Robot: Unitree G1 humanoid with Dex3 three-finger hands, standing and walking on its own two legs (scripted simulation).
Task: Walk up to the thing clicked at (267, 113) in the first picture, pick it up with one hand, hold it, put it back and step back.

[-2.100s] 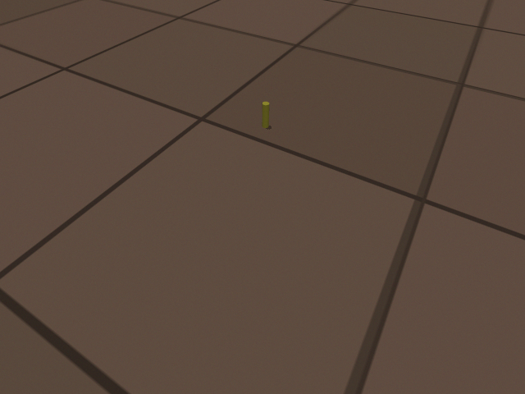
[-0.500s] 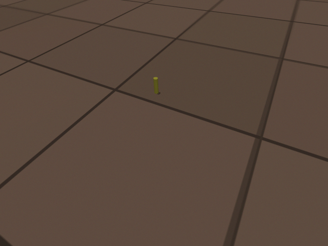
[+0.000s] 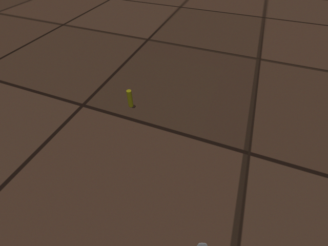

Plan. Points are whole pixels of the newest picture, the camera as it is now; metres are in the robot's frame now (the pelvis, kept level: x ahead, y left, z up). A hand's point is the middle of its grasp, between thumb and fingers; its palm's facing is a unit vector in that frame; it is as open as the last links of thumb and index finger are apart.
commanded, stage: walk up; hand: left
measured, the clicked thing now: (129, 98) +1.46 +0.27 -0.68
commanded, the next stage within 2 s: none
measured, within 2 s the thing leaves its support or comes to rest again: neither
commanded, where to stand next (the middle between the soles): +1.10 +0.05 m, yaw +0 degrees
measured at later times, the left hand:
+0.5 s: hand (69, 220) +0.26 +0.28 -0.15, palm faces +0.04 -0.93 -0.38, open 7.3 cm
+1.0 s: hand (94, 125) +0.62 +0.27 -0.13, palm faces -0.06 -0.92 -0.39, open 7.3 cm
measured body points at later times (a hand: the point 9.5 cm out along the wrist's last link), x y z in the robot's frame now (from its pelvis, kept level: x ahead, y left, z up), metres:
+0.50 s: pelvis +0.28 -0.01 -0.01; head +0.30 +0.00 +0.44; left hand +0.26 +0.33 -0.12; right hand +0.41 -0.32 -0.11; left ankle +0.41 +0.11 -0.73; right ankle +0.18 -0.15 -0.73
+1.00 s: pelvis +0.52 +0.00 -0.01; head +0.53 -0.02 +0.44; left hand +0.63 +0.32 -0.10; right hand +0.53 -0.33 -0.13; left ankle +0.41 +0.11 -0.73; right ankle +0.63 -0.12 -0.74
